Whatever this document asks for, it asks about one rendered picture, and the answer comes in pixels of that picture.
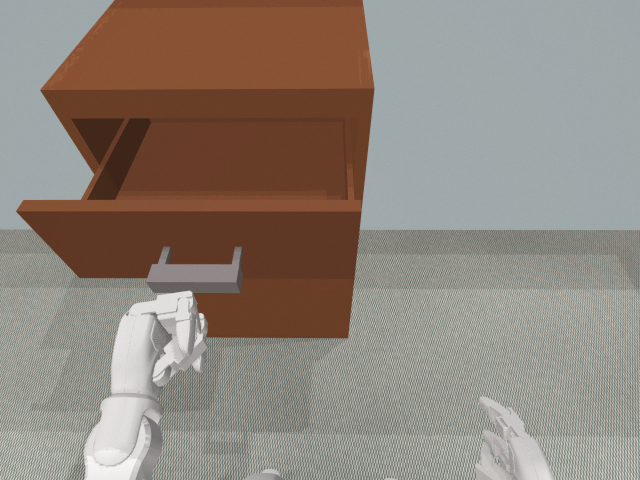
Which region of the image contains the handle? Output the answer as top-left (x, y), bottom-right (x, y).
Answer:
top-left (146, 247), bottom-right (243, 293)

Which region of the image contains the cabinet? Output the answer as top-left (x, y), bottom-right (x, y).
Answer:
top-left (40, 0), bottom-right (375, 338)

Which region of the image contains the drawer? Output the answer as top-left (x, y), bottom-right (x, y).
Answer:
top-left (16, 118), bottom-right (362, 279)

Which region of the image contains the robot left hand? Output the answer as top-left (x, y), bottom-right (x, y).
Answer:
top-left (111, 291), bottom-right (208, 400)

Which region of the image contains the robot left forearm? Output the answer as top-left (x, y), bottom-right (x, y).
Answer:
top-left (84, 393), bottom-right (163, 480)

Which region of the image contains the robot right hand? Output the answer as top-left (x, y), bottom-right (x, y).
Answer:
top-left (475, 396), bottom-right (555, 480)

